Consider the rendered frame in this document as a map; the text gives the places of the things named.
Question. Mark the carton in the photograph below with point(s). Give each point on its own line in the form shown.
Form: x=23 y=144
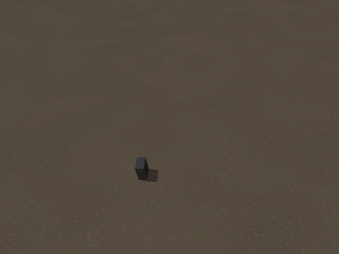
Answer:
x=141 y=168

